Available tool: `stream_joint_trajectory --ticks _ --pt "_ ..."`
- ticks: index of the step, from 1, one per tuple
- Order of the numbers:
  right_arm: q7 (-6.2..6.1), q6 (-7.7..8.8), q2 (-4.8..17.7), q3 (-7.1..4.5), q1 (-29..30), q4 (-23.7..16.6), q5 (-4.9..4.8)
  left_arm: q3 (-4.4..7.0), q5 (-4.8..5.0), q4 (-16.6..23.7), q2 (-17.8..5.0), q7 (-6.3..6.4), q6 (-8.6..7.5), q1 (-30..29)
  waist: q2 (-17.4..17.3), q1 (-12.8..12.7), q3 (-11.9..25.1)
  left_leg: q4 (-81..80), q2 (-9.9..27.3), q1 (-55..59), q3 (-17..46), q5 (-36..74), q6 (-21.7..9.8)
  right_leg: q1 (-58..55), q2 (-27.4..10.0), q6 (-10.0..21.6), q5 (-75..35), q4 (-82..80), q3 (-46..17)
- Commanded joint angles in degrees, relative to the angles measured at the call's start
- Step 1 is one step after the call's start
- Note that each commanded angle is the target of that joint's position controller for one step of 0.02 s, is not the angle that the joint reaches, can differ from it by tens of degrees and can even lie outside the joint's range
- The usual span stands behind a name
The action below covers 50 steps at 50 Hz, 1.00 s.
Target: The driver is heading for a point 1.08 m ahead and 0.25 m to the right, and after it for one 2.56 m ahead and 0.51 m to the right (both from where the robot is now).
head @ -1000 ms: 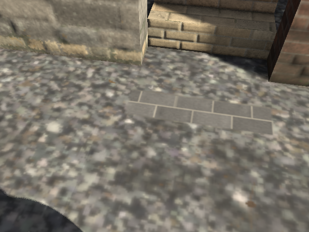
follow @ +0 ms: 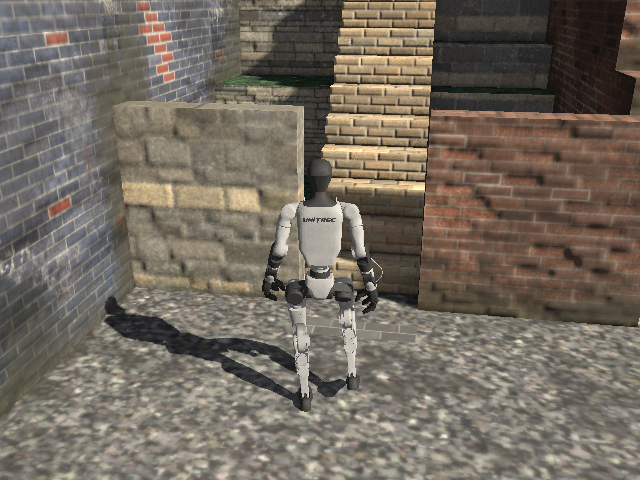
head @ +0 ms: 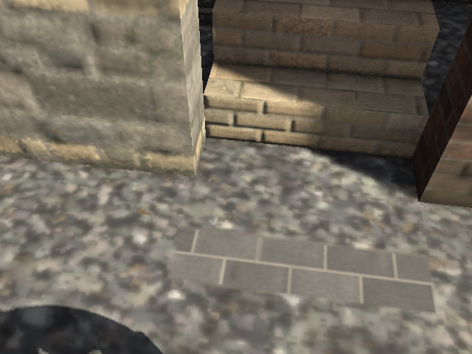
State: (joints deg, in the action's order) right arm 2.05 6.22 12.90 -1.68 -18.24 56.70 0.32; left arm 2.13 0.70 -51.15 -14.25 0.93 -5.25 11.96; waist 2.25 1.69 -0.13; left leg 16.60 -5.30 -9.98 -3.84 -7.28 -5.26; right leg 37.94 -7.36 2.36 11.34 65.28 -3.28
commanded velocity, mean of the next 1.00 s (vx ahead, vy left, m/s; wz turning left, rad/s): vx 0.50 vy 0.00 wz -0.02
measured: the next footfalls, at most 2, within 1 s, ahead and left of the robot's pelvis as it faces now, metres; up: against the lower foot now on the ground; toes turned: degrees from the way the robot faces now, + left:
right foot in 0.30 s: +0.34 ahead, -0.17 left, +0.00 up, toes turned -2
left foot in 0.86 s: +0.65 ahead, +0.08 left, +0.00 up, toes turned +3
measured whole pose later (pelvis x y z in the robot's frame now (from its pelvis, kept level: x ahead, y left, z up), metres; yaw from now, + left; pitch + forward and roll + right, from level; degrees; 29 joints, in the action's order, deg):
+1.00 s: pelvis +0.55 -0.02 -0.01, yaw -1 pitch +2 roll +0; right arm 0.4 6.1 14.4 -3.1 -9.5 51.3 0.6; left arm 2.5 1.7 -54.2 -15.1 -0.2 -5.6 15.0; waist 2.2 -0.2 -2.0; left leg 26.5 -0.9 -19.9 -4.3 -8.4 -3.0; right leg 24.8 -2.2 3.1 20.8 67.6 -2.6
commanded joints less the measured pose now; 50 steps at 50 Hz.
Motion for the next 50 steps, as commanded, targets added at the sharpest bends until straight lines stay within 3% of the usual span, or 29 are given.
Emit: stream_joint_trajectory --ticks 1,5,10,12,13,14,15,16,17,18,19,20,21,23,26,32,37,40,41,42,43,44,45,46,47,48,49,50 --pt "-1.13 1.03 7.5 -1.19 2.3 -3.1 -0.07 0.78 -0.72 2.4 -2.6 0.40 0.19 2.0 -4.4 -2.7 -3.1 -11.8 16.0 -6.0 11.9 4.1 -9.8 1.3 -2.4 -1.6 -9.1 -8.0 -0.1" --pt "-2.03 0.26 9.2 -1.46 -2.4 -2.2 -0.97 0.38 -0.18 4.9 -1.6 -0.34 -0.50 -7.3 -4.4 0.7 -3.1 -10.9 15.2 -0.9 9.2 4.9 -7.3 -0.5 0.2 -2.0 -17.5 -24.6 2.1" --pt "-2.18 -0.94 9.8 -1.83 -6.5 -0.3 -1.53 0.15 0.57 7.7 -2.4 -2.09 -1.01 -14.3 -5.2 2.7 -4.7 -6.8 18.7 8.3 10.2 3.4 -6.5 -0.4 1.9 -1.0 -12.4 -33.3 2.5" --pt "-2.31 -1.54 10.4 -2.18 -6.0 -0.2 -1.57 0.54 0.57 8.0 -3.7 -2.67 -1.52 -13.0 -6.0 1.2 -3.9 -3.7 20.1 10.8 11.0 6.2 -5.6 -3.7 2.8 0.6 -7.8 -35.7 3.0" --pt "-2.34 -1.86 10.8 -2.28 -4.9 -0.4 -1.53 1.09 0.53 7.4 -4.8 -2.76 -1.76 -9.9 -6.6 -0.8 -2.3 -0.1 19.7 10.9 10.5 12.8 -4.8 -8.6 4.2 1.6 -6.1 -36.8 4.2" --pt "-2.32 -2.18 10.2 -2.00 -3.8 -0.7 -1.27 2.30 0.42 5.3 -6.7 -2.60 -1.90 -2.7 -6.1 -4.6 1.8 8.4 17.1 9.9 8.2 22.3 -3.5 -18.2 6.2 3.0 -5.6 -38.1 5.7" --pt "-2.29 -2.18 8.0 -1.04 -3.3 -1.9 -0.47 3.88 0.10 2.3 -10.8 -2.16 -2.02 9.0 -3.2 -9.0 10.0 23.8 13.6 1.9 5.0 20.9 -1.5 -34.9 1.5 6.1 -7.1 -36.5 0.6" --pt "-1.75 -0.97 1.4 0.98 -9.1 -2.9 -0.24 5.55 -0.84 0.7 -17.5 -2.02 -1.54 16.8 11.0 -8.2 18.6 47.6 3.9 -22.5 0.5 -0.3 3.2 -58.6 -13.0 15.0 -0.8 -39.7 -24.1" --pt "-1.46 0.64 3.2 0.78 -9.3 -2.1 -1.12 4.31 -0.72 0.4 -13.2 -2.26 -1.48 17.8 12.8 -8.5 22.4 57.2 2.4 -31.0 9.4 -24.0 2.7 -61.3 -16.2 17.2 3.9 -47.8 -39.4" --pt "-1.23 1.49 8.8 -0.72 -4.0 -3.5 -2.67 3.08 -0.41 1.3 -9.5 -2.26 -1.62 12.5 8.7 -7.4 13.9 60.8 6.1 -35.9 10.7 -20.8 1.3 -54.4 -14.3 13.9 4.1 -48.2 -31.6" --pt "-1.44 1.62 9.3 -0.89 -0.1 -4.6 -2.79 2.31 -0.31 2.7 -7.4 -2.26 -1.49 6.8 4.6 -5.7 8.9 59.1 9.4 -34.9 9.0 -15.1 0.9 -45.9 -12.1 11.9 -0.2 -49.2 -23.0" --pt "-1.80 1.27 8.6 -1.10 1.9 -4.9 -1.99 1.70 -0.49 3.4 -5.6 -2.55 -1.40 2.8 1.2 -4.1 5.1 55.3 11.4 -32.6 8.0 -11.0 1.2 -38.3 -9.5 10.9 -4.2 -51.4 -17.2" --pt "-2.08 0.44 7.8 -1.46 1.5 -4.8 -1.41 1.25 -0.82 3.4 -4.2 -2.80 -1.54 1.1 1.8 -2.2 3.2 51.8 13.1 -29.1 8.1 -8.2 1.4 -33.2 -7.2 9.8 -6.6 -53.5 -12.8" --pt "-2.20 -1.07 5.1 -1.29 -0.6 -4.1 -1.22 1.27 -1.00 2.1 -4.1 -3.06 -1.79 2.0 2.4 -0.6 2.0 49.2 13.4 -25.4 7.2 -5.5 2.2 -28.7 -5.2 10.1 -11.0 -56.1 -8.5" --pt "-2.46 -1.74 5.2 -1.66 3.5 -5.8 -0.77 1.88 -1.05 0.2 -6.3 -2.29 -1.87 5.3 0.9 -0.7 -0.2 42.7 13.7 -30.3 6.9 0.4 3.5 -29.5 -5.1 10.8 -17.7 -57.6 -4.9" --pt "-1.69 -1.17 3.7 -1.29 16.1 -9.5 -0.89 1.90 -0.36 -2.0 -7.3 -0.84 -0.96 10.2 1.1 -4.1 -2.8 22.9 11.7 -30.3 4.7 13.7 4.1 -32.4 -3.6 8.9 -14.8 -59.3 -0.4" --pt "-0.26 -0.54 4.0 -0.96 23.2 -12.3 -1.48 2.31 0.15 -4.7 -7.7 -0.41 0.11 14.2 1.2 -5.8 -5.6 15.5 10.5 -32.0 4.5 10.6 2.7 -40.9 -6.8 8.5 -14.5 -56.6 -0.7" --pt "0.67 0.03 5.8 -1.57 21.9 -12.8 -1.83 2.61 0.13 -4.8 -7.9 -0.11 0.57 12.3 2.4 -3.2 -4.6 13.2 9.7 -27.6 4.4 5.1 0.5 -44.0 -8.7 7.3 -19.7 -53.4 -1.1" --pt "0.60 0.19 7.5 -2.25 19.1 -12.6 -1.53 2.89 -0.09 -3.6 -9.3 -0.04 0.73 9.4 3.1 -1.3 -2.6 12.4 8.2 -21.7 3.2 3.1 -0.2 -43.7 -7.7 6.6 -27.9 -49.8 -0.3" --pt "0.14 0.24 9.6 -3.33 12.7 -10.8 -1.49 2.80 -0.37 -3.2 -9.2 0.19 1.08 7.9 3.6 2.2 1.6 11.2 6.1 -12.1 1.3 1.3 -1.1 -42.3 -5.0 5.1 -35.6 -42.0 1.7" --pt "-0.56 0.17 12.6 -4.78 1.2 -7.5 -1.48 1.96 -1.19 -2.4 -7.2 0.21 1.25 7.9 1.5 6.3 9.2 13.5 7.8 5.2 3.6 1.9 -3.2 -34.3 -1.8 3.4 -34.5 -28.5 3.5" --pt "-1.17 -0.18 18.0 -6.07 -7.8 -6.0 0.06 0.27 -1.18 -1.0 -2.1 -0.31 0.52 12.8 -10.6 5.9 18.1 11.6 21.6 28.7 25.9 -5.4 -10.9 -11.7 6.0 -0.6 -15.4 -6.1 6.3" --pt "-1.38 -0.09 16.4 -5.68 -9.2 -5.1 -0.35 -0.31 -0.28 -1.1 -0.9 -0.69 -1.02 12.3 -19.1 5.5 23.0 1.5 28.6 35.6 46.4 -10.7 -14.9 1.2 12.0 -1.3 21.6 6.9 -1.0" --pt "-1.76 0.22 12.6 -4.46 -5.3 -5.8 -0.69 0.99 2.10 -0.5 -6.2 -1.28 -2.20 8.1 -14.7 5.6 16.4 0.1 27.1 30.4 41.3 -13.8 -11.7 7.0 8.3 0.4 20.3 11.6 -5.8" --pt "-2.10 0.17 10.5 -3.74 -0.9 -6.9 -0.60 0.98 2.80 0.6 -7.1 -1.43 -2.59 3.4 -10.5 4.6 10.4 -0.3 25.8 22.6 31.9 -9.3 -9.3 8.1 5.0 1.5 15.0 10.7 -3.9" --pt "-2.07 0.30 9.0 -3.23 3.2 -7.2 -0.15 1.17 1.94 1.1 -6.8 -1.14 -2.24 1.2 -5.1 2.4 6.4 -2.3 24.2 13.2 25.4 -4.6 -7.7 5.0 1.9 1.5 9.5 7.2 -2.4" --pt "-2.20 0.61 6.6 -2.18 5.3 -7.1 0.76 1.66 1.04 1.1 -6.8 -1.07 -1.46 0.8 -4.7 0.4 4.8 -4.7 22.6 6.6 21.3 -2.0 -6.5 0.7 -0.2 1.5 6.2 4.8 -2.8" --pt "-1.87 0.57 6.6 -1.93 6.4 -6.6 1.41 1.55 0.49 1.0 -5.6 -1.20 -0.50 2.5 -5.9 -1.2 3.7 -6.7 21.4 2.1 18.3 -0.2 -6.0 -2.6 -1.1 1.3 4.4 4.6 -3.3"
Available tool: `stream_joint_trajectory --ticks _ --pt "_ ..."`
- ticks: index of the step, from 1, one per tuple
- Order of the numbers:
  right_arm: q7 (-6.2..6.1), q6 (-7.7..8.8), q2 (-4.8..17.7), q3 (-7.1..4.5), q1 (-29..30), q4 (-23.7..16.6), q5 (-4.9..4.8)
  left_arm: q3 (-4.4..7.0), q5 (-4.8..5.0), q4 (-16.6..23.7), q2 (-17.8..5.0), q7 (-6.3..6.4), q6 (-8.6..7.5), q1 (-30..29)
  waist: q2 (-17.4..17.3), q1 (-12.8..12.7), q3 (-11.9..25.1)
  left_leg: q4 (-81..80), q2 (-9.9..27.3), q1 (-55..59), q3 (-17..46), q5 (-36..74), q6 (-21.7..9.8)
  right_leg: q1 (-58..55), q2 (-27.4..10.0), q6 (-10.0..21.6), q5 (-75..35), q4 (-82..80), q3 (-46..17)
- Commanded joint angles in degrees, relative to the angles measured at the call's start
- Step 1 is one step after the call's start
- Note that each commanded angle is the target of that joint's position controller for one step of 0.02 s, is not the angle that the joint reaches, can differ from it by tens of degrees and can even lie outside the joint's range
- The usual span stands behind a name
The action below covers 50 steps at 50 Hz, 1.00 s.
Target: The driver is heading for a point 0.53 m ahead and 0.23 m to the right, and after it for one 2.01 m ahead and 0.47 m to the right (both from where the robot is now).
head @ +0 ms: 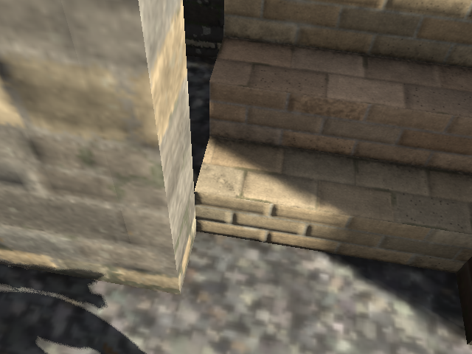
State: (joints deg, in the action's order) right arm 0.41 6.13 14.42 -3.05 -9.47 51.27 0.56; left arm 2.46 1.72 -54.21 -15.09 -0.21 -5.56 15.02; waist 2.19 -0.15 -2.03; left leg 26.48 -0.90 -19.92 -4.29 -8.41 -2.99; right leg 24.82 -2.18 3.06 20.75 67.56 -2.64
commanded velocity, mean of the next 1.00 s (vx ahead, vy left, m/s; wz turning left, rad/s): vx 0.47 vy -0.09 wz -0.51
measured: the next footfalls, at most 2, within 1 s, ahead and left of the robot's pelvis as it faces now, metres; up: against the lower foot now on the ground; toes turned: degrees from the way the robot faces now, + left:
right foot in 0.42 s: +0.35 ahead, -0.18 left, +0.00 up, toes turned -18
left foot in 0.94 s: +0.62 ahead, -0.14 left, +0.00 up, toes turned -32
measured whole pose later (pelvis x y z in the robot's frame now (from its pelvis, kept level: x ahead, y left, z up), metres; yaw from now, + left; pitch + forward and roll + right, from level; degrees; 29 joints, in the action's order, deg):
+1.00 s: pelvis +0.47 -0.16 -0.01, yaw -33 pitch +1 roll +0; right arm -1.9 6.5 13.5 -1.5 -4.7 45.5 1.4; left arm 3.3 -0.9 -50.0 -15.0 1.4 -3.1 20.6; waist 1.3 -4.4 -2.0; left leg 30.0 -1.8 -21.1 -1.5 -9.4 -2.7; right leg 12.8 9.3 5.3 26.6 50.5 -8.9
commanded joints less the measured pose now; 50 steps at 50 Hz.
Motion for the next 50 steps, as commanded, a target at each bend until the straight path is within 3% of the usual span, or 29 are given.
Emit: stream_joint_trajectory --ticks 1,3,4,5,7,9,10,13,15,18,20,21,22,23,24,25,26,28,31,35,36,39,42,45,46,47,48,49,50 --pt "0.02 0.79 5.5 -0.61 -1.7 -0.7 0.91 0.87 -0.46 4.0 -3.0 -0.11 0.68 0.3 -6.8 -0.4 4.6 -18.0 16.4 9.7 15.7 3.0 -8.4 10.1 -6.6 0.4 -6.4 2.3 -4.0" --pt "0.16 1.30 6.5 -0.75 -1.6 0.5 0.46 0.70 -0.25 5.0 -2.2 0.15 1.89 -1.0 -6.2 -1.2 2.2 -19.4 15.4 7.3 9.6 9.3 -7.8 12.6 -6.7 0.0 -9.9 0.3 -4.6" --pt "0.17 2.58 5.0 -0.52 -5.9 3.4 0.23 0.18 -6.33 4.9 -1.7 -1.46 3.09 -2.1 -3.5 -2.5 -0.8 -20.8 13.8 2.8 4.6 11.2 -6.6 10.0 -4.8 -0.2 -14.0 -4.3 -0.2" --pt "-1.36 3.03 7.5 -1.25 -8.3 3.3 0.02 0.52 -6.85 3.9 -2.0 -2.33 4.64 -1.0 3.7 -1.4 -2.6 -15.9 18.6 7.7 7.0 32.9 -5.8 14.0 -3.4 0.1 -16.6 -6.3 -0.9" --pt "-1.97 2.43 6.5 -1.09 -12.2 4.2 -0.14 0.39 -5.73 4.3 -1.1 -3.05 5.69 -1.0 -4.2 -1.5 1.9 -11.1 18.0 14.6 3.1 45.6 -3.1 16.1 -2.6 -0.2 -18.7 -9.7 -0.8" --pt "-1.57 0.82 4.8 -0.84 -11.0 2.9 0.39 0.47 -3.72 5.5 -1.9 -4.45 5.65 -5.2 -10.4 -0.6 2.6 -11.5 15.1 14.9 -2.0 33.9 -2.3 14.8 -2.6 -0.3 -24.8 -15.2 0.9" --pt "-1.55 0.34 4.1 -0.78 -11.1 2.6 0.53 0.39 -3.41 6.6 -2.1 -4.94 5.59 -9.2 -10.7 0.7 1.4 -12.8 14.3 13.8 -3.3 27.9 -2.2 13.4 -2.3 -0.3 -27.5 -19.3 2.3" --pt "-2.33 -0.99 7.0 -1.84 -11.9 2.4 0.67 -0.01 -3.47 8.9 -1.9 -6.21 5.59 -16.7 -8.8 3.2 -2.7 -17.8 16.1 15.3 -3.8 16.5 -3.1 11.0 -2.4 -0.8 -28.4 -29.9 5.2" --pt "-2.75 -0.24 8.9 -2.98 -12.4 2.3 0.81 0.55 -4.63 10.0 -3.3 -5.79 5.25 -17.0 -8.3 2.3 -4.8 -15.8 18.4 20.4 -4.3 19.8 -2.9 13.4 -3.0 -0.6 -25.6 -31.3 5.2" --pt "-3.28 -0.50 8.7 -3.58 -13.6 2.9 0.52 0.91 -4.82 10.3 -3.9 -5.21 4.85 -15.4 -9.4 2.2 -3.3 -9.5 19.3 25.3 -6.3 27.7 -2.6 10.2 -1.2 1.8 -15.5 -34.5 8.3" --pt "-3.59 -1.37 9.5 -3.61 -14.1 3.2 0.29 1.69 -4.69 9.2 -4.8 -4.52 4.70 -11.2 -9.4 0.2 0.5 3.9 19.0 26.3 -7.8 46.5 -2.3 2.6 4.0 4.7 -6.7 -36.4 12.5" --pt "-3.61 -2.20 11.1 -4.03 -15.0 3.5 0.21 2.52 -4.62 7.2 -5.8 -3.98 3.84 -4.2 -10.4 -1.9 5.0 14.7 18.7 24.7 -8.2 49.2 -1.4 -5.5 6.5 6.6 -4.5 -39.6 12.4" --pt "-3.20 -2.44 9.6 -3.37 -15.6 2.0 0.25 4.21 -5.25 3.9 -9.2 -3.16 3.39 5.8 -5.9 -4.8 12.3 30.8 15.4 13.3 -8.9 36.4 0.9 -22.7 4.6 10.0 -4.8 -41.4 6.4" --pt "-1.81 -1.46 2.6 -1.34 -16.5 -2.5 0.97 6.49 -4.27 4.5 -17.2 -2.17 3.57 8.6 12.9 -3.8 17.3 52.8 4.8 -13.8 -8.7 -14.1 5.2 -40.9 -13.6 18.9 -3.3 -44.1 -24.1" --pt "-2.10 -1.15 4.6 -1.54 -9.7 -3.2 1.83 6.06 -2.67 4.7 -15.7 -1.00 3.83 8.8 8.2 -5.2 16.8 60.5 3.2 -21.2 2.0 -24.8 4.3 -39.3 -15.1 19.2 -10.1 -50.2 -32.8" --pt "-1.93 -0.57 5.4 -1.45 -5.0 -4.5 1.60 5.46 -2.35 4.6 -13.5 -0.29 3.70 7.1 -0.2 -5.2 10.5 58.1 6.3 -23.3 5.1 -18.1 2.7 -34.8 -13.4 17.2 -16.1 -49.8 -24.0" --pt "-1.97 -0.27 4.4 -1.00 -4.9 -4.1 1.43 4.62 -2.62 5.3 -10.1 -0.06 3.72 4.4 -3.8 -3.3 7.7 53.1 8.2 -22.0 5.6 -14.2 2.1 -30.0 -11.7 15.6 -22.4 -49.7 -19.6" --pt "-1.82 -1.24 6.0 -1.39 -4.0 -5.1 1.82 3.17 -1.23 5.5 -6.0 0.17 3.15 1.4 -2.9 -0.6 5.0 46.1 10.4 -17.1 7.1 -13.0 1.8 -22.3 -7.9 13.0 -26.9 -51.8 -15.1" --pt "-1.02 -3.13 5.1 -0.73 -5.1 -5.7 1.91 2.93 -1.46 5.6 -7.0 0.18 1.57 2.3 -1.1 0.7 4.4 39.5 10.0 -14.4 6.2 -10.9 3.7 -17.9 -5.5 13.6 -27.9 -54.6 -13.0" --pt "-1.38 -2.80 5.0 -0.06 3.5 -8.1 2.14 3.52 -2.15 6.2 -8.4 -0.99 1.15 7.0 -0.8 -2.6 1.8 22.9 7.9 -15.6 4.9 -0.7 4.1 -17.2 -4.5 12.0 -23.5 -58.9 -13.3" --pt "-1.10 -2.49 4.3 0.24 7.1 -8.9 2.32 3.47 -2.49 6.1 -8.3 -0.74 0.84 8.4 -3.1 -4.5 1.2 19.8 7.0 -17.1 4.9 2.6 4.3 -19.4 -5.9 10.4 -28.4 -59.1 -14.8" --pt "-0.03 -2.13 5.2 -0.08 10.6 -10.2 1.24 3.10 -2.01 5.3 -8.5 1.36 1.11 11.1 -1.1 -5.4 3.7 14.8 4.6 -18.8 6.4 6.1 4.9 -28.4 -5.4 6.1 -40.0 -54.1 -14.4" --pt "-0.38 -2.65 2.9 0.90 8.5 -9.3 0.00 2.30 -2.75 5.2 -6.3 1.73 1.83 9.6 4.1 -2.9 4.6 15.5 1.3 -8.9 4.5 1.1 4.6 -22.6 -2.7 6.3 -45.6 -48.8 -12.5" --pt "-1.84 -2.30 6.4 -0.04 1.6 -7.2 0.48 2.54 -3.16 6.9 -8.2 1.70 1.28 4.7 3.4 1.1 4.6 7.9 -1.9 6.3 4.7 -1.8 3.1 -15.8 -0.7 4.9 -58.9 -40.5 -14.9" --pt "-2.17 -1.18 7.2 -0.53 -2.6 -6.0 1.32 2.65 -3.02 7.6 -8.5 1.89 0.79 2.4 2.7 3.3 4.2 1.9 -2.4 8.3 4.5 0.9 2.4 -16.4 -0.3 4.5 -59.2 -34.9 -15.9" --pt "-2.85 0.79 7.9 -1.06 -9.3 -4.3 0.62 2.55 -2.62 7.6 -7.7 1.50 0.56 2.4 -2.2 5.9 6.2 -5.4 1.3 18.1 6.0 9.5 2.1 -11.7 2.4 3.4 -47.6 -25.4 -15.9" --pt "-3.61 1.65 11.5 -1.85 -15.9 -3.7 1.40 1.06 -2.06 9.4 -2.7 1.39 0.35 3.1 -8.3 6.9 10.3 -6.5 14.9 28.7 17.6 13.4 -1.0 -2.3 6.8 2.6 -21.7 -9.8 -11.2" --pt "-3.39 0.86 16.6 -3.03 -13.2 -3.6 0.86 0.51 -1.42 10.1 1.0 1.61 1.19 13.7 -21.0 -1.0 14.3 -8.5 28.7 30.8 38.1 18.2 -9.2 6.9 11.1 2.0 12.9 0.1 -5.3" --pt "-2.61 0.64 10.1 -2.15 -7.2 -5.1 0.40 0.68 -3.99 6.1 -2.6 2.24 3.01 14.8 -8.5 -2.6 8.8 -9.6 27.0 20.5 39.8 1.9 -11.2 8.0 5.2 1.8 8.5 6.6 -4.7"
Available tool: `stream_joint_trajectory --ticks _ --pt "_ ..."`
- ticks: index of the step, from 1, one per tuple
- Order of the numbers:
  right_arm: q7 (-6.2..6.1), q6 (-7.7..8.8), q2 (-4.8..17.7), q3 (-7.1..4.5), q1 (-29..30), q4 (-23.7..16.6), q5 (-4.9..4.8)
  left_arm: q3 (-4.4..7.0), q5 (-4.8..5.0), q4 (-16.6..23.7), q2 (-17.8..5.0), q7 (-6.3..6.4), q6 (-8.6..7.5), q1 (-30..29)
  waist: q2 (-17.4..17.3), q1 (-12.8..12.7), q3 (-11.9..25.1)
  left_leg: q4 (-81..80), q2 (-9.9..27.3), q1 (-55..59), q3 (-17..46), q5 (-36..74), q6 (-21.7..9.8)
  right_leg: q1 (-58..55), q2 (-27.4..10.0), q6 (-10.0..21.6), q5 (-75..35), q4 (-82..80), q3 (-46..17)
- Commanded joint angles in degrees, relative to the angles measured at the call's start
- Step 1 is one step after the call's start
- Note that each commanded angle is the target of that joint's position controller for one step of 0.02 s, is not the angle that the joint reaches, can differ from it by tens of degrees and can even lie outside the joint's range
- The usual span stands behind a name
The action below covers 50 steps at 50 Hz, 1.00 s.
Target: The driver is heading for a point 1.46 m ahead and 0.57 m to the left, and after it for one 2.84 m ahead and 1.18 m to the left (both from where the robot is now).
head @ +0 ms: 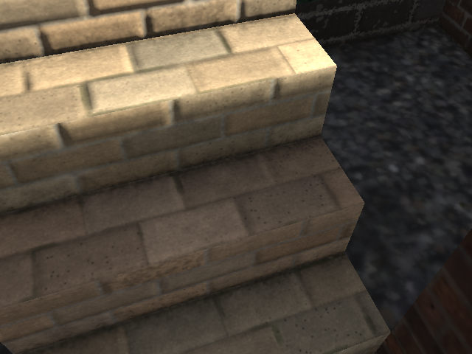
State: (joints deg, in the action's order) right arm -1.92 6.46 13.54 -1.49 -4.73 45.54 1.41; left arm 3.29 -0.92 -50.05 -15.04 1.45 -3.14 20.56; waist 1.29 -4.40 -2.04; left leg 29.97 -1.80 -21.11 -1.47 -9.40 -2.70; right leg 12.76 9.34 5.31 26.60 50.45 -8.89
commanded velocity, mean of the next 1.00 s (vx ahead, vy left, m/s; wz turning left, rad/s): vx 0.50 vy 0.00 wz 0.34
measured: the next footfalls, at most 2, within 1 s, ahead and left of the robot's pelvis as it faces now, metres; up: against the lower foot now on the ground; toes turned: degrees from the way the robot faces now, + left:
right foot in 0.36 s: +0.18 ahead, -0.11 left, +0.00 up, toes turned +2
left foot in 0.78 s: +0.11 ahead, +0.09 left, +0.00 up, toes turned +20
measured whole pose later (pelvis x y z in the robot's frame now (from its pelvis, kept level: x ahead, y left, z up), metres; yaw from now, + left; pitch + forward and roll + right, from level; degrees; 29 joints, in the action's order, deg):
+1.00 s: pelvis +0.12 +0.02 +0.01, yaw +25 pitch +2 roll +0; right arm -2.1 1.6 11.7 -1.9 -17.5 41.8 1.5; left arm -0.6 -2.5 -39.5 -10.8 -0.2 -0.3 8.0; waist 3.3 1.5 1.7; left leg 24.9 -5.6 -12.7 2.6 -14.0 -4.7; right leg 31.1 -1.7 -2.0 18.1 71.6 2.6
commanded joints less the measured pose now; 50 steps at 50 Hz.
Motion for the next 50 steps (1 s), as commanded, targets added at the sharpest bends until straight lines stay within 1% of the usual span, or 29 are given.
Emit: stream_joint_trajectory --ticks 1,3,4,6,9,11,14,16,17,18,19,20,21,22,23,25,30,33,35,36,37,39,40,41,42,43,45,47,50 --pt "-0.02 0.36 5.5 -2.13 -8.5 -0.1 -1.27 0.28 -2.47 1.7 -3.5 -0.08 1.08 5.6 -2.3 2.1 3.1 -16.2 23.3 13.2 29.8 -3.9 -10.2 18.2 -7.3 -0.4 -2.5 22.7 0.6" --pt "-0.38 0.60 4.0 -1.24 -9.0 1.5 -1.31 0.22 -3.55 3.1 -2.4 -0.95 1.95 1.3 -3.3 2.2 -0.3 -18.0 17.5 8.3 19.3 4.5 -8.8 18.3 -7.8 -2.2 -5.7 22.2 1.9" --pt "-0.54 0.68 4.6 -1.24 -11.3 3.2 -1.00 -0.10 -3.51 3.3 -1.4 -1.35 2.52 1.3 -4.6 2.0 -0.2 -18.0 14.4 8.2 14.9 10.2 -8.9 18.3 -7.1 -3.2 -8.2 21.3 3.0" --pt "0.01 1.25 6.0 -1.50 -13.9 5.2 -2.04 -0.46 -3.01 3.8 -0.5 -1.03 3.35 0.3 -5.0 0.6 2.1 -15.1 13.0 9.2 11.6 24.6 -9.2 17.4 -7.9 -4.7 -9.6 16.6 6.3" --pt "0.26 1.11 5.1 -0.91 -14.5 5.9 -1.37 -1.92 -1.91 5.4 1.7 -0.85 3.69 -5.3 -6.0 1.6 4.5 -12.8 12.4 10.7 10.2 36.4 -9.4 14.7 -9.1 -7.0 -8.1 4.5 9.5" --pt "0.81 0.26 7.2 -1.38 -12.7 4.8 -0.24 -2.38 -0.56 6.6 1.3 -0.14 3.29 -7.3 -7.7 2.2 5.2 -12.3 12.1 9.1 10.1 37.9 -9.5 9.1 -8.8 -7.6 -7.7 -4.5 10.8" --pt "1.29 -0.96 8.0 -2.06 -14.6 4.8 -1.02 -2.23 0.45 7.3 -0.1 1.17 2.19 -8.8 -10.3 3.8 6.6 -9.8 12.2 13.2 12.7 38.2 -8.1 5.5 -7.4 -7.1 -11.0 -14.4 11.7" --pt "1.37 -1.89 7.6 -2.70 -15.0 4.7 -1.54 -2.26 0.96 6.2 0.8 2.53 1.32 -4.1 -11.4 1.6 6.9 -5.6 11.8 13.4 14.4 36.1 -7.1 0.3 -8.1 -5.7 -17.3 -24.6 12.2" --pt "1.46 -2.40 6.4 -2.57 -14.8 4.0 -2.50 -1.95 0.34 5.7 0.1 2.78 0.67 -2.5 -8.3 0.7 7.6 -1.2 10.2 11.7 14.0 32.7 -5.9 -5.1 -8.5 -5.6 -21.7 -30.7 13.4" --pt "1.53 -2.62 3.6 -2.08 -13.9 2.7 -3.80 -1.45 -0.83 6.4 -1.9 2.95 -0.16 -2.5 -3.0 0.7 8.1 6.5 7.5 7.1 12.4 26.8 -3.8 -10.8 -13.4 -5.0 -25.5 -33.8 9.4" --pt "1.36 -2.70 -1.6 -1.03 -14.7 0.1 -4.14 -0.42 -2.01 7.0 -7.0 2.84 -0.51 -0.8 10.3 2.1 9.4 18.8 0.7 -4.8 6.8 -1.1 -0.2 -19.4 -26.6 -2.6 -48.6 -34.2 -3.3" --pt "-0.30 -3.99 -1.6 -0.83 -19.8 1.3 -4.30 0.79 -1.45 7.3 -9.2 1.67 0.44 -3.7 14.8 3.6 12.6 34.5 -2.0 -4.6 1.1 -22.2 1.2 -12.7 -34.4 5.8 -42.8 -35.5 -8.7" --pt "-1.12 -4.99 1.5 -1.96 -20.9 2.8 -1.98 0.89 -0.92 8.3 -6.5 1.05 0.82 -6.0 5.7 4.4 8.1 51.2 0.1 -7.0 1.6 -21.5 2.1 -6.0 -31.5 8.8 -29.8 -37.2 -6.4" --pt "-1.61 -5.66 0.8 -2.59 -20.1 2.5 -0.15 1.02 -0.51 8.0 -5.6 0.62 0.95 -8.4 3.6 5.6 4.1 64.2 0.5 -11.5 1.4 -18.9 2.0 -1.4 -29.1 8.7 -20.6 -37.5 -3.6" --pt "-1.71 -5.93 0.7 -2.84 -20.1 1.1 1.20 0.33 -1.53 7.7 -4.0 0.54 0.39 -9.4 0.5 7.2 1.5 66.9 1.2 -15.1 2.0 -16.4 1.8 0.7 -27.4 7.8 -17.2 -37.8 -1.1" --pt "-0.86 -6.69 0.9 -3.50 -17.0 -1.5 1.35 0.10 -2.14 7.1 -3.1 1.15 -0.92 -9.6 0.3 7.2 -1.6 65.4 1.0 -18.0 2.2 -11.4 2.5 0.8 -24.6 6.1 -24.0 -36.5 3.3" --pt "0.62 -8.39 1.1 -4.38 -11.6 -9.5 0.56 1.35 -2.18 6.4 -6.0 1.79 -2.25 -6.7 3.9 5.8 2.6 60.8 1.2 -22.2 3.9 -11.6 2.1 -7.7 -27.2 5.5 -29.0 -34.4 5.6" --pt "2.44 -9.06 -0.3 -3.02 -11.1 -11.3 -0.02 0.24 -1.15 10.1 -5.3 1.66 -0.73 -15.9 6.2 7.9 2.4 31.5 2.3 -4.6 0.9 -10.9 0.9 1.4 -25.0 1.9 -35.1 -35.2 16.0" --pt "2.76 -9.07 -0.3 -2.96 -13.8 -10.4 -1.48 -0.04 -1.30 10.2 -6.6 1.65 -0.48 -14.6 13.4 7.6 8.2 19.6 0.4 6.5 -2.2 -7.6 0.1 -1.2 -26.3 3.4 -59.7 -29.2 18.4" --pt "2.66 -8.80 0.9 -3.17 -15.2 -10.1 -1.53 0.08 -0.71 9.9 -6.6 1.22 -0.39 -13.1 12.5 7.4 10.4 13.5 0.4 8.0 -2.4 -5.5 -0.9 -5.0 -26.8 3.3 -69.3 -24.4 18.7" --pt "1.57 -8.25 1.6 -3.69 -15.3 -10.0 -0.88 0.31 -0.08 9.1 -6.0 0.81 -0.55 -11.3 9.7 6.7 10.9 10.2 -1.6 8.8 -5.7 -6.3 -0.9 -5.8 -26.1 2.3 -67.9 -20.3 19.9" --pt "1.02 -6.50 0.2 -3.55 -20.6 -7.7 0.43 0.18 3.04 9.5 -4.9 0.57 0.73 -13.4 4.0 10.3 8.0 -10.5 -5.2 13.2 -7.8 2.5 -1.5 -2.6 -22.0 -0.6 -54.7 -3.4 24.1" --pt "0.70 -4.73 2.4 -4.27 -23.1 -6.6 0.76 -0.23 2.16 12.3 -4.3 0.30 2.13 -14.1 -6.0 11.0 6.0 -12.2 -0.4 20.5 0.9 19.0 -1.4 10.9 -19.2 -3.5 -22.3 9.3 22.1" --pt "-0.22 -4.11 8.8 -4.87 -22.9 -8.1 0.35 -2.03 0.28 16.3 2.0 -0.02 2.90 -14.2 -21.6 6.7 6.8 -7.6 14.5 22.0 21.5 50.7 -7.8 25.1 -12.0 -7.6 2.6 24.5 17.5" --pt "-0.43 -4.52 10.4 -4.90 -16.4 -11.1 0.20 -2.85 -2.21 13.6 2.4 -0.51 2.66 -8.0 -14.2 6.7 14.8 -14.1 23.3 13.6 31.8 31.8 -19.8 19.9 -11.4 -8.9 0.3 34.5 8.7" --pt "-0.46 -5.27 9.6 -4.68 -10.3 -11.7 0.07 -1.78 -2.55 13.7 -0.7 -1.12 2.48 -13.2 -4.3 5.1 6.1 -16.1 19.6 6.5 26.3 12.9 -19.6 22.8 -13.5 -9.8 -4.5 37.6 7.6" --pt "-0.14 -5.09 6.2 -2.85 -6.2 -10.7 -0.08 -1.27 -3.00 14.0 -2.2 -1.83 1.88 -15.1 0.1 3.1 1.3 -13.4 14.0 1.8 19.0 19.2 -15.4 23.7 -13.8 -8.8 -9.4 35.4 8.2" --pt "-0.08 -4.10 5.8 -2.25 -7.2 -9.2 0.07 -2.32 -2.74 13.4 -1.1 -1.56 2.32 -11.2 -3.1 2.3 4.0 -9.7 10.4 5.4 14.2 33.2 -11.7 19.9 -12.2 -7.9 -10.7 27.7 10.4" --pt "-0.78 -3.24 6.6 -2.04 -10.5 -7.0 0.16 -3.57 -0.77 14.8 1.2 -1.77 2.32 -12.3 -8.1 3.6 4.9 -9.8 8.7 12.5 13.1 43.8 -9.0 15.7 -9.2 -6.4 -6.3 10.7 11.9"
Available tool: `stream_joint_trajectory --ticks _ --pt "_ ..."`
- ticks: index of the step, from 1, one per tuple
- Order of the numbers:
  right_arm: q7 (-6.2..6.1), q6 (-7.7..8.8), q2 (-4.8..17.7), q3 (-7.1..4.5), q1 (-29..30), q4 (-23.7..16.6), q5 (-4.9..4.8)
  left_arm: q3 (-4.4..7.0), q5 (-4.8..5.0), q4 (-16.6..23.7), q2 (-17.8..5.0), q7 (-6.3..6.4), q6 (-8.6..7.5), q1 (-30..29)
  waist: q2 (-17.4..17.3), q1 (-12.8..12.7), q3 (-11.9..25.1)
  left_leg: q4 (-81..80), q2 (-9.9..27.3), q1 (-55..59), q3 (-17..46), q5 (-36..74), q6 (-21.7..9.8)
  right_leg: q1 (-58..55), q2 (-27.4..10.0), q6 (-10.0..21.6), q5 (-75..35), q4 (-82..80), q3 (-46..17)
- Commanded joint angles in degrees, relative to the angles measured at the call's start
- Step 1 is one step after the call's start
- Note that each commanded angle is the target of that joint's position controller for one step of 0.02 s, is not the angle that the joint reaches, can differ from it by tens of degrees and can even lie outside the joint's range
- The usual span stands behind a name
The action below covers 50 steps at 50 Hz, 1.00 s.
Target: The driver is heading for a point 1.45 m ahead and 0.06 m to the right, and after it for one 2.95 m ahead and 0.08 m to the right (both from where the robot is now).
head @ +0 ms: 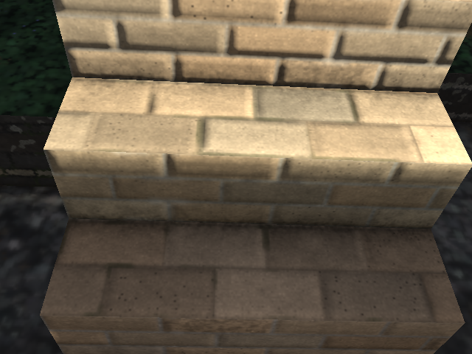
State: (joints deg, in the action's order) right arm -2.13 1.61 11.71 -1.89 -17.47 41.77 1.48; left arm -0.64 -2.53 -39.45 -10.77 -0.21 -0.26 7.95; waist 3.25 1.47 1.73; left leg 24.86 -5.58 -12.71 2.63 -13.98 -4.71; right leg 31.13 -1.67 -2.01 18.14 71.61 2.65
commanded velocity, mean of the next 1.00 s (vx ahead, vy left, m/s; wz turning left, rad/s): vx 0.43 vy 0.00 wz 0.21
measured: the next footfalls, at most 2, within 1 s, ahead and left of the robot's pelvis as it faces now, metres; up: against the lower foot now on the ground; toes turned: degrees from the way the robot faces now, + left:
right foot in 0.16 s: +0.02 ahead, -0.08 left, +0.00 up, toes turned +6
left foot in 0.34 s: -0.03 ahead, +0.12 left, +0.00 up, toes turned +7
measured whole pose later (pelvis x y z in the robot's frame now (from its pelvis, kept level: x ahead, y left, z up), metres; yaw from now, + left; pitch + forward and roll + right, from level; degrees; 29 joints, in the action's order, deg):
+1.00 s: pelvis -0.04 +0.03 +0.01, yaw +10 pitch -1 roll +0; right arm 0.1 2.6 13.0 2.3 -11.2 53.8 2.1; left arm -2.8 -1.0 -45.4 -12.4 0.7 -2.2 13.4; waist 0.3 0.4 -2.1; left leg 17.8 -5.2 -6.2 2.5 -10.3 -3.6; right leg 9.0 -2.6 -0.2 10.7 21.0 5.1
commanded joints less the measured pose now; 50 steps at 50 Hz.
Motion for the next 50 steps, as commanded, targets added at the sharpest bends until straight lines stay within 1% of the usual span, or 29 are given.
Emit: stream_joint_trajectory --ticks 1,2,3,4,5,6,7,8,9,10,11,12,13,14,15,16,18,19,20,21,23,26,32,33,34,35,37,43,50 --pt "-0.54 1.26 8.0 -1.51 3.0 -3.7 0.17 -0.11 1.55 4.8 -1.9 -0.10 -0.54 -0.1 -11.5 -2.3 1.2 -4.9 12.1 3.9 8.4 50.2 -6.2 -6.8 3.1 1.7 4.9 -17.9 0.4" --pt "-0.68 0.99 8.2 -1.75 3.9 -3.4 0.18 -0.36 2.27 4.0 -1.3 0.30 -0.64 2.0 -14.8 -2.2 3.1 -5.0 12.1 3.7 7.9 54.2 -6.8 -12.2 4.8 2.4 2.5 -21.7 0.5" --pt "-0.70 0.85 7.3 -1.33 3.7 -3.0 0.28 0.11 2.60 4.8 -2.5 0.86 -0.79 2.1 -15.4 -2.0 4.1 -3.0 13.3 7.3 9.9 59.7 -6.9 -12.6 5.2 3.0 2.5 -28.4 0.3" --pt "-0.56 0.05 8.1 -1.17 4.4 -2.8 0.69 0.85 2.98 4.1 -4.0 1.65 -1.25 3.5 -15.2 -1.8 4.0 -0.8 15.0 10.5 12.1 65.1 -7.8 -12.3 5.7 3.8 4.5 -33.9 0.0" --pt "-0.48 -0.33 8.2 -1.34 3.5 -2.4 0.36 1.10 3.31 3.8 -4.2 2.00 -1.77 5.0 -13.3 -1.3 5.5 1.1 15.5 13.8 13.8 65.7 -7.9 -13.3 5.5 4.2 2.4 -40.0 -0.3" --pt "-0.28 -0.35 8.3 -1.59 2.8 -2.2 -0.88 1.28 3.50 3.4 -3.8 2.16 -2.45 6.8 -11.8 -1.8 6.6 3.1 14.6 14.6 14.7 59.8 -7.0 -16.4 4.8 4.6 -3.1 -47.5 -0.9" --pt "-0.01 -0.41 8.0 -1.42 5.1 -2.8 -2.21 1.02 2.84 2.2 -2.1 2.12 -3.17 9.1 -9.0 -3.2 6.5 6.1 12.9 11.7 13.8 51.7 -5.4 -22.2 3.5 4.8 -11.7 -56.2 -0.7" --pt "0.50 -0.57 5.5 -0.62 5.9 -3.7 -3.06 0.68 1.20 1.7 -1.1 2.18 -3.83 8.1 -3.9 -2.0 6.0 8.9 10.9 5.4 13.6 35.6 -2.9 -27.9 0.3 4.5 -15.0 -58.8 -2.8" --pt "0.84 -0.51 1.7 0.45 3.8 -4.7 -2.94 0.79 -0.07 2.4 -3.1 2.23 -4.15 7.7 7.8 0.1 6.1 14.5 5.7 -5.6 10.5 6.2 0.0 -34.6 -11.0 6.1 -33.6 -57.4 -12.9" --pt "0.39 -1.12 1.9 0.83 -0.6 -3.7 -1.43 0.73 -0.74 4.9 -4.4 1.95 -3.79 -1.0 17.9 3.0 5.5 19.3 3.1 -4.0 4.1 -14.6 1.9 -23.1 -20.5 13.6 -27.3 -60.8 -18.3" --pt "0.27 -1.70 4.6 0.58 0.3 -1.6 -0.17 -0.23 -0.68 6.9 0.3 1.38 -3.73 -5.0 8.8 2.5 3.5 23.8 5.8 3.0 3.1 -13.8 3.3 -13.2 -19.0 15.1 -15.3 -63.7 -17.1" --pt "0.52 -1.95 4.4 0.69 1.9 -1.6 0.55 -1.23 -0.18 6.7 1.6 1.04 -3.76 -6.5 3.9 3.2 1.4 21.0 5.8 7.0 2.5 -10.8 3.3 -7.2 -14.9 13.1 -7.4 -65.3 -12.3" --pt "0.73 -2.04 4.0 1.16 4.5 -2.0 0.66 -1.40 0.11 6.1 0.7 1.10 -3.85 -5.6 2.4 2.6 -1.5 14.9 6.3 6.9 1.7 -8.2 3.1 -7.1 -11.8 11.0 -6.3 -65.1 -9.2" --pt "1.17 -1.86 3.1 1.79 6.6 -2.6 0.70 -1.46 0.61 5.0 -0.2 1.27 -3.97 -3.9 1.6 1.3 -2.8 8.7 6.3 6.3 1.5 -5.0 2.8 -9.7 -10.3 9.6 -8.1 -64.0 -7.9" --pt "1.46 -1.54 2.5 2.27 6.7 -2.2 0.64 -0.98 0.84 4.2 -2.5 1.37 -4.04 -2.2 1.8 0.9 -3.0 2.4 5.2 4.7 0.4 -2.6 2.5 -14.5 -8.5 8.4 -9.5 -61.6 -6.9" --pt "1.53 -1.11 3.0 2.49 7.0 -1.8 0.76 -0.50 1.20 3.5 -4.0 1.19 -4.18 -0.2 0.3 0.3 -2.9 -3.2 5.0 3.4 0.2 0.6 2.4 -18.9 -7.4 7.0 -11.3 -59.3 -6.7" --pt "1.49 0.29 5.3 2.49 7.4 -0.9 0.66 -0.06 1.03 3.4 -4.9 0.62 -4.86 1.0 -3.6 -1.3 1.0 -5.8 9.8 3.8 3.1 13.5 3.5 -25.2 -6.2 4.3 -16.1 -55.1 -6.8" --pt "1.53 0.84 6.5 1.88 9.6 -1.3 -0.06 -0.17 2.11 3.3 -4.7 0.65 -5.19 2.9 -5.3 -3.0 -0.2 -4.5 10.6 1.7 4.9 16.2 3.1 -25.8 -4.0 3.3 -17.5 -55.7 -4.4" --pt "2.00 1.57 5.2 2.29 9.5 -1.1 -0.56 -0.33 2.11 2.5 -4.8 0.98 -5.10 2.2 -4.1 -1.4 0.8 -5.7 10.8 -0.3 6.3 15.9 2.5 -29.0 -4.2 3.2 -17.8 -54.8 -3.6" --pt "2.19 1.95 4.5 2.65 9.4 -0.5 -0.67 -0.45 1.86 2.5 -4.3 1.08 -4.91 1.4 -3.8 -1.1 1.4 -6.6 11.0 -0.3 6.5 15.5 2.3 -29.9 -4.5 3.3 -17.6 -54.1 -3.3" --pt "2.26 2.15 4.0 3.16 9.9 0.3 -0.34 -0.75 1.74 2.5 -3.5 0.87 -4.39 0.6 -4.8 -1.0 1.8 -7.6 11.0 -0.1 6.8 14.9 2.0 -30.0 -4.6 3.6 -15.2 -53.5 -3.0" --pt "2.23 2.16 4.5 3.35 10.8 1.2 0.18 -1.02 2.00 2.0 -3.2 0.96 -4.07 0.7 -4.5 -1.0 0.7 -8.8 11.2 0.1 7.5 11.7 1.8 -28.2 -4.8 3.1 -11.4 -53.7 -3.0" --pt "2.49 2.39 5.3 3.94 12.4 2.5 0.36 -1.28 1.98 1.3 -4.3 0.84 -3.81 0.7 -4.6 -1.0 -0.2 -10.5 11.4 -0.8 8.1 9.8 1.5 -28.0 -5.2 2.6 -10.9 -53.5 -3.5" --pt "2.37 2.62 5.0 4.35 13.2 2.3 0.72 -1.66 1.03 1.8 -3.9 0.52 -3.73 -1.2 -5.0 -0.7 -1.3 -12.4 11.5 -0.8 8.6 10.5 1.6 -26.7 -5.1 2.9 -12.0 -54.3 -3.3" --pt "2.34 2.73 5.4 4.34 13.5 2.4 0.74 -1.65 1.06 1.6 -4.1 0.41 -3.76 -0.9 -5.2 -0.9 -0.9 -12.4 11.7 -0.3 8.6 11.6 1.7 -27.3 -5.2 2.9 -13.1 -54.2 -3.5" --pt "2.08 2.92 5.7 3.90 11.1 3.8 0.91 -1.37 1.14 1.3 -5.0 0.64 -3.88 0.5 -5.3 -0.9 -0.7 -12.3 11.0 1.0 8.5 11.0 2.1 -27.1 -5.5 2.7 -13.4 -53.7 -3.1" --pt "1.82 2.68 6.7 3.63 9.9 4.9 0.85 -1.45 1.05 0.7 -5.5 0.65 -3.83 1.1 -3.5 -1.1 -0.3 -11.8 10.9 3.5 7.9 13.0 2.1 -26.1 -5.5 2.5 -12.5 -54.2 -3.1" --pt "2.13 2.02 6.9 3.32 8.4 7.4 0.84 -1.27 1.32 -1.0 -6.0 0.86 -3.09 3.2 -3.6 -1.0 -1.5 -11.3 10.7 2.9 7.8 11.1 2.0 -25.3 -5.7 2.5 -10.2 -53.1 -2.9" --pt "2.11 1.45 7.2 2.86 6.2 10.1 0.41 -0.89 1.60 -3.1 -6.5 1.08 -2.49 5.5 -3.5 -1.0 -1.8 -10.2 10.7 3.5 7.9 13.9 2.1 -25.5 -6.2 2.7 -11.5 -52.3 -3.1"
Velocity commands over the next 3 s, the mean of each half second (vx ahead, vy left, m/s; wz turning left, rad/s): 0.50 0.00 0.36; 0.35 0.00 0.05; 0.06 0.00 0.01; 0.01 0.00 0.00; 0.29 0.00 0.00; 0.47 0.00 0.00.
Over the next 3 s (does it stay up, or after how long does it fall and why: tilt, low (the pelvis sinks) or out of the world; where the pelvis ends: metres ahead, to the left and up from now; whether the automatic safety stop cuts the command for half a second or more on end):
stays up -0.01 0.00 0.01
